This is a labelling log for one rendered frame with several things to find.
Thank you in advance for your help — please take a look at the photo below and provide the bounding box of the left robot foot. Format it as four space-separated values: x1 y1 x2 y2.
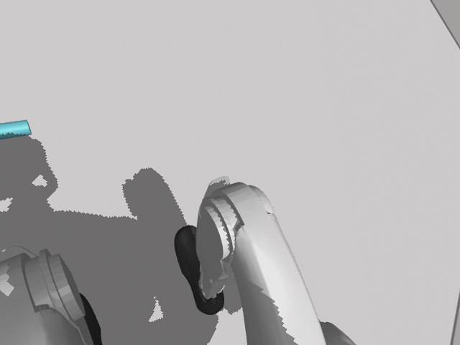
80 293 102 345

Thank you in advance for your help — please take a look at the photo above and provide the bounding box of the bottle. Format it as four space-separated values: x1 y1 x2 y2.
0 120 32 139

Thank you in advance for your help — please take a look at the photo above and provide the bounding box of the right robot hand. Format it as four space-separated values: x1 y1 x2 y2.
319 320 356 345

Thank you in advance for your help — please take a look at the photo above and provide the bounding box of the right robot foot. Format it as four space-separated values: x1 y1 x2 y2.
174 226 224 315

